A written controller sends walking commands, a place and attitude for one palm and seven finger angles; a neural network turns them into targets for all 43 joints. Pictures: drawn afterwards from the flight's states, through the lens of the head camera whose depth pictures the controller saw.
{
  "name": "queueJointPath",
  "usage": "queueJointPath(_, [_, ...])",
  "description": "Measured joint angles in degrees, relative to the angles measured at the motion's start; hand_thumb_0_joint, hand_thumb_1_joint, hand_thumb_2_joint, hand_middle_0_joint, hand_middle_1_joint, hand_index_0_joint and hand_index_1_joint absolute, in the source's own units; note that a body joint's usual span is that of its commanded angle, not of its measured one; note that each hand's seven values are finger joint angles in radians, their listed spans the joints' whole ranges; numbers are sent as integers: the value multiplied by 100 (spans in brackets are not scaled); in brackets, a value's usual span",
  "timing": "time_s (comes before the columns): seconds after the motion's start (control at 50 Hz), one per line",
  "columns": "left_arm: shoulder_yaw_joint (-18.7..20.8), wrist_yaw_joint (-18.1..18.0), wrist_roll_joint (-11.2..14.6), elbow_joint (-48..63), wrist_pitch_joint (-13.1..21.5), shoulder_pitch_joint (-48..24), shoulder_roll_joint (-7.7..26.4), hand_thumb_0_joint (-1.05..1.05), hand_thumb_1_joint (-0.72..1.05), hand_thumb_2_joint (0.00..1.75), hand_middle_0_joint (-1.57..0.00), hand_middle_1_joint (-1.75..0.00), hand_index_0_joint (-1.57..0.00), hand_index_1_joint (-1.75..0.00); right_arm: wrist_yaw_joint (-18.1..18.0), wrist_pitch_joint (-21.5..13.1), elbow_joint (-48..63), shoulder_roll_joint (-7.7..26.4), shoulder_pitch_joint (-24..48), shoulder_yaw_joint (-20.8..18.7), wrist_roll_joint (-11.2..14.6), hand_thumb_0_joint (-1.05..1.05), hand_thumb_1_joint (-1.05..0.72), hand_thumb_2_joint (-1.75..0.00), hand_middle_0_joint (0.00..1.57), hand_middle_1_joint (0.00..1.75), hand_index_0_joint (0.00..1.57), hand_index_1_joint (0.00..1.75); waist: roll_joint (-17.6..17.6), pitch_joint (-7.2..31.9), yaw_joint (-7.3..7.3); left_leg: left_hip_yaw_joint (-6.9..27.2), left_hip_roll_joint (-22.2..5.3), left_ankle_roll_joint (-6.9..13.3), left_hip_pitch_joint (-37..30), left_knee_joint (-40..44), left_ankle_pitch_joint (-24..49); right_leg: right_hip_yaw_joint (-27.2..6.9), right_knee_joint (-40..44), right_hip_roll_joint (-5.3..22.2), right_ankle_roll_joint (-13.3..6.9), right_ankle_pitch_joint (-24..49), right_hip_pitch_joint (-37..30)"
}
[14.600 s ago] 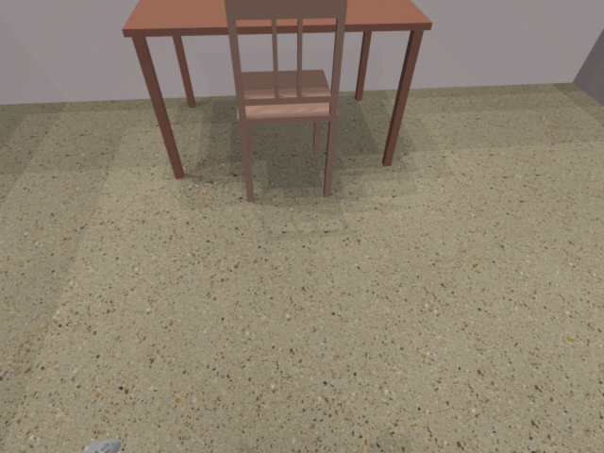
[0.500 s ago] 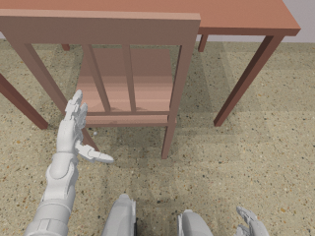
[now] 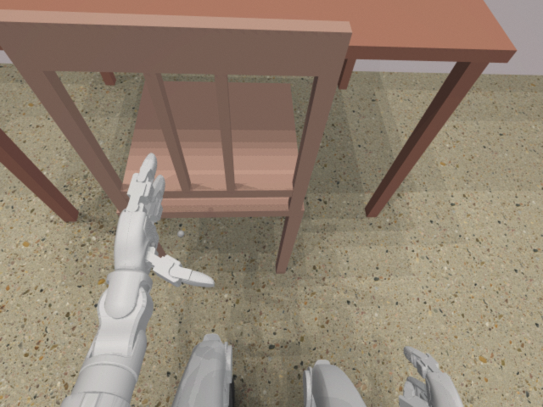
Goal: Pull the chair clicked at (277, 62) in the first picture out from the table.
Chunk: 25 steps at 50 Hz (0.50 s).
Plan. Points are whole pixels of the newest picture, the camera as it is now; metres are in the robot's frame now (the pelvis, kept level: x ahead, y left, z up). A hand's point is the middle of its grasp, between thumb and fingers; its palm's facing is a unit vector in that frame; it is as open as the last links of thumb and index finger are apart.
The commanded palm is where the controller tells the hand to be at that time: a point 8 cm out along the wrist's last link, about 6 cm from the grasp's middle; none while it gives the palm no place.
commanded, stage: push the fingers through the gap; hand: left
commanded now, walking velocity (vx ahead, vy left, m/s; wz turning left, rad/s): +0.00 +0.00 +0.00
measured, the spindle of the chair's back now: (172, 140) +0.51 +0.18 +0.03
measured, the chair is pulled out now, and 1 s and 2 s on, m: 0.00 0.00 0.00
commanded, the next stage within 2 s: hook a spindle and tug to test in 1.48 s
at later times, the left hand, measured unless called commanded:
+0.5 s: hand (173, 190) +0.42 +0.16 +0.03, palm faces +0.08 -0.99 -0.06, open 16.9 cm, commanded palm +0.39 +0.20 +0.03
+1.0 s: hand (175, 171) +0.46 +0.17 +0.02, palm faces +0.09 -1.00 -0.04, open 16.9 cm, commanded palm +0.44 +0.20 +0.03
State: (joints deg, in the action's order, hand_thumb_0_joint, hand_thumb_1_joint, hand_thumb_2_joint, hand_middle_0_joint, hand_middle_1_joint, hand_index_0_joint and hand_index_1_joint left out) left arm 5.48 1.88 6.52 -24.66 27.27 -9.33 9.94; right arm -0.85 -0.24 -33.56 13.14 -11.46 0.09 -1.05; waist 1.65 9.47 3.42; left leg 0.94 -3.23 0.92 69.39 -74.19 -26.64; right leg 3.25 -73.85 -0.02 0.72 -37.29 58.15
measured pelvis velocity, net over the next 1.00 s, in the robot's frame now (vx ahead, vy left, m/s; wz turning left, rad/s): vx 0.00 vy -0.01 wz -0.02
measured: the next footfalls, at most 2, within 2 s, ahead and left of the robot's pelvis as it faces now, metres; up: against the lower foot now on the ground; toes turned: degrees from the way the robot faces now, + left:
none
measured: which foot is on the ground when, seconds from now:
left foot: down 0.00-1.00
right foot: down 0.00-1.00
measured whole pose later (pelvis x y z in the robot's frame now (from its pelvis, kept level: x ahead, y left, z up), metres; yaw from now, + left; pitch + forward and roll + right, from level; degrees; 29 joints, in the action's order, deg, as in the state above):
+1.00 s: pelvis +0.00 -0.01 +0.00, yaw -1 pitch +25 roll -3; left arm 18.2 5.0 6.3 -49.3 26.6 -33.4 18.3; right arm 0.6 3.7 -36.7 13.8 -15.8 -0.1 -1.7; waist 2.4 9.4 6.7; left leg 1.0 -4.3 0.1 73.2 -74.5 -26.8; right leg 2.9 -74.6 -1.2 -0.1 -37.3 62.6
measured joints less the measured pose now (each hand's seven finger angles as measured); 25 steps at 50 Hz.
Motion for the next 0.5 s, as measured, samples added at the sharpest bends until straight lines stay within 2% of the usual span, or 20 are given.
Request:
queueJointPath(0.06, [232, -198, -118, -222, 122, -372, 145, -2, -50, 30, -6, -8, -6, -8, 38, 29, -27, -20, 31, 24, -45, 1, -91, -90, 21, 30, 20, 30, -14, 20, 37, 13, -9, -10, 119, -91, -11, 7, -109, -9, -11, -27, 120])
queueJointPath(0.1, [357, -220, -105, -395, 58, -611, 275, -2, -50, 30, -6, -8, -6, -8, 68, 78, -33, -23, 27, 32, -46, 1, -91, -90, 21, 30, 20, 30, 4, 21, 50, 30, -10, -18, 179, -135, -14, 21, -156, -13, -21, -40, 175])
queueJointPath(0.18, [359, -19, 69, -554, -276, -786, 391, -2, -50, 30, -6, -8, -6, -8, 90, 174, -38, -3, -70, 23, 15, 1, -91, -90, 21, 30, 20, 30, 87, 5, 27, 40, -11, -18, 153, -88, 4, 30, -92, -18, -15, -10, 142])
queueJointPath(0.26, [236, 140, 156, -667, -432, -759, 279, -2, -50, 30, -6, -8, -5, -8, 49, 207, -91, 14, -194, 31, 71, 1, -91, -90, 21, 30, 20, 30, 110, 11, 10, 3, -11, -6, 25, 68, 44, -1, 64, -16, -8, 50, 36])
queueJointPath(0.36, [432, -16, 26, -981, -163, -983, 208, -2, -50, 30, -6, -8, -6, -8, 18, 162, -181, 5, -245, 43, 14, 1, -91, -90, 21, 30, 20, 30, 32, 39, 103, -17, -34, -22, 58, 80, 44, -25, 54, -34, -18, 51, 95])
queueJointPath(0.44, [678, -113, -78, -1205, 39, -1311, 382, -2, -50, 30, -6, -8, -6, -8, 53, 158, -212, 17, -249, 7, -46, 1, -91, -90, 21, 30, 20, 30, 12, 36, 194, 11, -56, -48, 200, -30, 12, -7, -61, -58, -46, 9, 233])
queueJointPath(0.5, [725, -35, -54, -1278, 10, -1437, 514, -2, -50, 30, -6, -8, -6, -8, 92, 215, -212, 45, -279, -32, -45, 1, -91, -90, 21, 30, 20, 30, 44, 20, 205, 16, -67, -56, 233, -50, 1, -6, -76, -71, -57, 2, 266])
